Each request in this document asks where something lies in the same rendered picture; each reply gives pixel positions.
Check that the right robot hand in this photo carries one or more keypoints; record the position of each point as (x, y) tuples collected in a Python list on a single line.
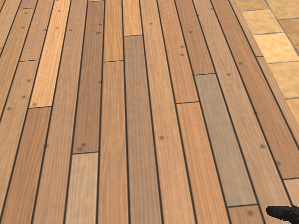
[(285, 213)]

